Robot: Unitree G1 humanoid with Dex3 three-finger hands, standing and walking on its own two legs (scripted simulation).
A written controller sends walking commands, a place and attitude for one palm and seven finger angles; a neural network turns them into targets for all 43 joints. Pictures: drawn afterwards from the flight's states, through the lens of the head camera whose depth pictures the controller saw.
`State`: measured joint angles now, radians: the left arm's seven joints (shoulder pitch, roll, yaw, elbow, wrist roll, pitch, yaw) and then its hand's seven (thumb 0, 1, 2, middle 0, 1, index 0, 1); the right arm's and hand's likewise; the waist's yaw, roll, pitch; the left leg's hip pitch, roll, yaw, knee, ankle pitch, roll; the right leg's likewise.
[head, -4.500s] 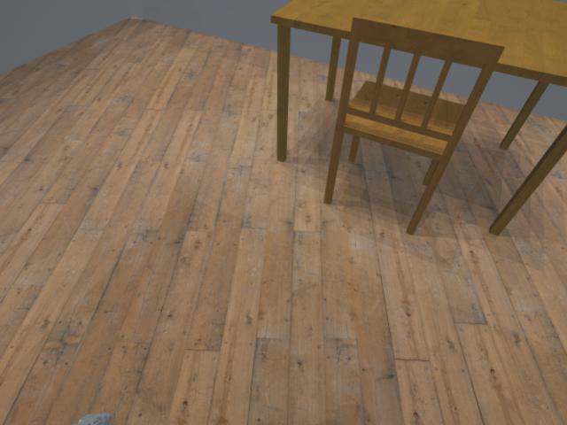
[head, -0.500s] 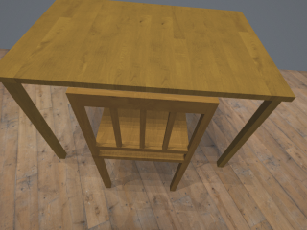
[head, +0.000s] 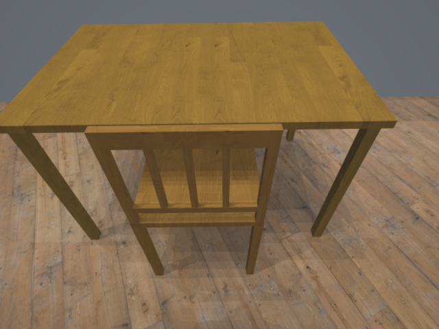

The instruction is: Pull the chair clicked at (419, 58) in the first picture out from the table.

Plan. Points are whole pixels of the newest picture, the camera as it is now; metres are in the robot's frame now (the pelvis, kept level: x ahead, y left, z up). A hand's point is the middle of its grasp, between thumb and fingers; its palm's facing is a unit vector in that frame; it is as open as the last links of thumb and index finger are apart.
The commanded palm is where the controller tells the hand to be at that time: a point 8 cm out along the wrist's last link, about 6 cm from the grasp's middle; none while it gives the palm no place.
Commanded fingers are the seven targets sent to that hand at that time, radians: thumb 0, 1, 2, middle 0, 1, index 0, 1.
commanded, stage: come to a stop and stand still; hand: left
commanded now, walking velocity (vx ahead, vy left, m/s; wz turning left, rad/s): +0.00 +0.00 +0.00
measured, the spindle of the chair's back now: (191, 179) +0.51 +0.10 -0.08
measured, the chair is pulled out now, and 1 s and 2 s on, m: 0.00 0.00 0.00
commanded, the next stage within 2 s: look again from close up in 0.12 s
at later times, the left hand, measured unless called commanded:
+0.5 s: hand out of the picture +0.02 +0.17 -0.16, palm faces +0.00 -0.98 -0.18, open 7.4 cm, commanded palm none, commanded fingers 0.00 0.90 0.90 -0.20 -0.30 -0.20 -0.30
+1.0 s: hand out of the picture +0.07 +0.18 -0.16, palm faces -0.01 -0.98 -0.22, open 7.4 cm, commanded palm none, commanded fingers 0.00 0.90 0.90 -0.20 -0.30 -0.20 -0.30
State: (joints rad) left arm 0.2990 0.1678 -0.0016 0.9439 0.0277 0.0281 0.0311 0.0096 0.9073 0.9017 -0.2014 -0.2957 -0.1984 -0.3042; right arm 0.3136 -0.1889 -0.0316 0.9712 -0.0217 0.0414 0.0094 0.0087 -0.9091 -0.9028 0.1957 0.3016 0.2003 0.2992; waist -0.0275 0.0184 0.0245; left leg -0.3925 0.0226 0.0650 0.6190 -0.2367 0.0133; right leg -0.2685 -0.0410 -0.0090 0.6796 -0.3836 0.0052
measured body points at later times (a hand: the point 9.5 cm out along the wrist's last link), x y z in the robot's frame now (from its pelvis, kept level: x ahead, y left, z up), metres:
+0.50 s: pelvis +0.03 +0.00 +0.01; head +0.05 +0.00 +0.46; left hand +0.02 +0.22 -0.15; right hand +0.04 -0.22 -0.14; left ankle +0.09 +0.12 -0.72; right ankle -0.01 -0.13 -0.72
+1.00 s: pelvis +0.07 +0.00 +0.02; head +0.08 -0.01 +0.47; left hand +0.08 +0.23 -0.14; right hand +0.11 -0.23 -0.14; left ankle +0.09 +0.12 -0.72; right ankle -0.01 -0.13 -0.72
